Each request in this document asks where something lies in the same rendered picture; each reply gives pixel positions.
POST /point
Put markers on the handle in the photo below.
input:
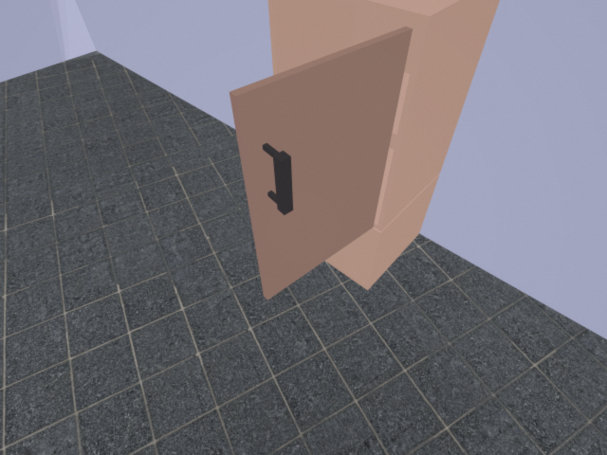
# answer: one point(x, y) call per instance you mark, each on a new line
point(283, 180)

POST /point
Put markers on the cupboard door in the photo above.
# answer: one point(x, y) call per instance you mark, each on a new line
point(334, 116)

